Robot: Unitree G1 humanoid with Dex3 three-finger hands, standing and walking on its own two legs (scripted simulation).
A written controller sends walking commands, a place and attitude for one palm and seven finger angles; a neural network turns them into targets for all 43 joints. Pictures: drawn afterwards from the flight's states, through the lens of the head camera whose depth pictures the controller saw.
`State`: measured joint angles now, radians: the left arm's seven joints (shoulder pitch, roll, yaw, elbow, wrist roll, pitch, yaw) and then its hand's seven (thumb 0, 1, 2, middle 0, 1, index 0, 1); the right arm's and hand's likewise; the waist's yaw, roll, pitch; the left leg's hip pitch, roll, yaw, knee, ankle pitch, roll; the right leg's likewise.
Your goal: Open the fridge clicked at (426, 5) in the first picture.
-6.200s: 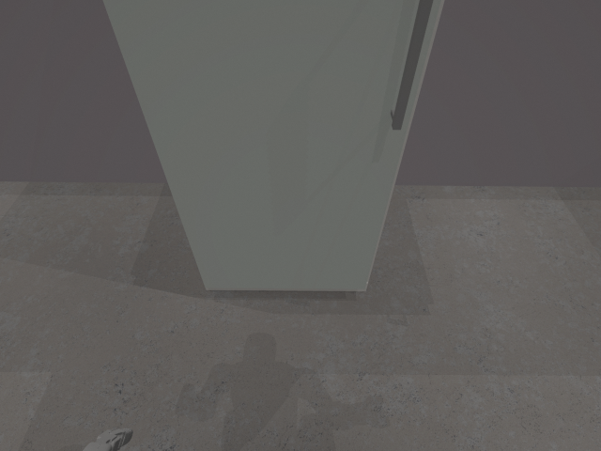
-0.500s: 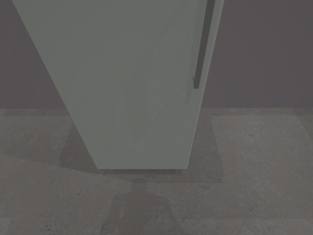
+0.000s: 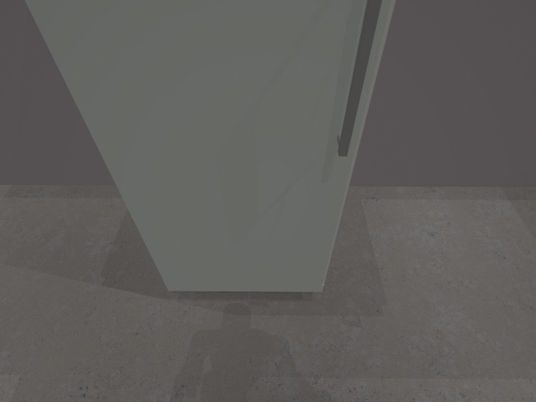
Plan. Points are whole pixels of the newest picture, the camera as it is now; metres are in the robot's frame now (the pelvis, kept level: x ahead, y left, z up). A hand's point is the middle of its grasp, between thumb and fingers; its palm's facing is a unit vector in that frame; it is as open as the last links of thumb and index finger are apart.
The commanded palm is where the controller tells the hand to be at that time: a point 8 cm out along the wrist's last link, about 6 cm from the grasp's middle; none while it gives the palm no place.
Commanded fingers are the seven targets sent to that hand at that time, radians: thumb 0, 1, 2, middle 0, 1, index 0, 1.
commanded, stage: look again from close up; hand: right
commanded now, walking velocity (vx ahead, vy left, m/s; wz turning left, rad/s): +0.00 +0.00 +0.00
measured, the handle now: (358, 62) +0.61 -0.12 +0.23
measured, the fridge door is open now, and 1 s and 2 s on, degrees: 0 0 0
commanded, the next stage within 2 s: shuffle to correct the standing spot in 1.30 s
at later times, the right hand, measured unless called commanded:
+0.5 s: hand out of the picture +0.01 -0.18 -0.17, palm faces +0.02 +0.98 -0.20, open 7.4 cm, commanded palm none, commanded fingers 0.00 -0.90 -0.90 0.20 0.30 0.20 0.30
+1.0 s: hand out of the picture +0.00 -0.17 -0.18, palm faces +0.03 +0.98 -0.18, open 7.4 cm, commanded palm none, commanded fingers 0.00 -0.90 -0.90 0.20 0.30 0.20 0.30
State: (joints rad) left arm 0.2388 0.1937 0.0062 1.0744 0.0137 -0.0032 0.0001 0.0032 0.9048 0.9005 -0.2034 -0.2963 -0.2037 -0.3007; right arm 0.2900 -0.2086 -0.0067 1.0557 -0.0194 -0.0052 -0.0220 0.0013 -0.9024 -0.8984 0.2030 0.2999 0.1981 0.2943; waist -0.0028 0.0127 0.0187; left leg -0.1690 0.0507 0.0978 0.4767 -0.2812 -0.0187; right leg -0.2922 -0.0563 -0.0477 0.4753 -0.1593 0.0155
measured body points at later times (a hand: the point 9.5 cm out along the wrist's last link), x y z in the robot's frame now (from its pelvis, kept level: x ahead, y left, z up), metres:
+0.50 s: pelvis +0.01 +0.00 +0.00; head +0.01 +0.00 +0.45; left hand +0.05 +0.24 -0.15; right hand +0.01 -0.23 -0.16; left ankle -0.02 +0.13 -0.74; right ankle +0.06 -0.13 -0.74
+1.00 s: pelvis +0.01 +0.00 +0.00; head +0.02 +0.00 +0.45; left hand +0.03 +0.24 -0.15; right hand +0.00 -0.22 -0.16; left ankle -0.02 +0.13 -0.74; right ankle +0.06 -0.13 -0.74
